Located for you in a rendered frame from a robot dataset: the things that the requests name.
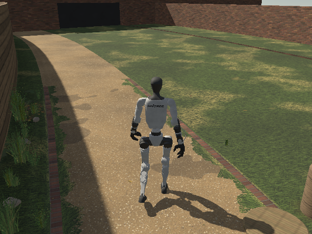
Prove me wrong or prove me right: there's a robot right forearm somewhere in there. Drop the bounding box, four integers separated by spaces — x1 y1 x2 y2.
174 119 184 144

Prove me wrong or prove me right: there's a right robot hand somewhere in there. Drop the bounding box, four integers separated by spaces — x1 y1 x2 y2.
174 143 185 158

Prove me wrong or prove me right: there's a robot left forearm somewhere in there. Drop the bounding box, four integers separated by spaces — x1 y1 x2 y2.
131 116 138 134

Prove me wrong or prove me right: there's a robot right upper arm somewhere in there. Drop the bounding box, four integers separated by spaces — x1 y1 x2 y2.
166 98 178 126

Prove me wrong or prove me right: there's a robot right foot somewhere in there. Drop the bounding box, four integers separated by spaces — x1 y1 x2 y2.
161 183 168 194

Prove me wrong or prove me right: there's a robot left upper arm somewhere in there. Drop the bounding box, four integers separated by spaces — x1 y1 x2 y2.
134 97 146 123

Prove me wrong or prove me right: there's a robot left shin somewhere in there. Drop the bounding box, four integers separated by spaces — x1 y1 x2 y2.
140 163 148 196

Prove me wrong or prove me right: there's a left robot hand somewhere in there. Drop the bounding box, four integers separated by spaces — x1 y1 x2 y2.
130 131 141 141

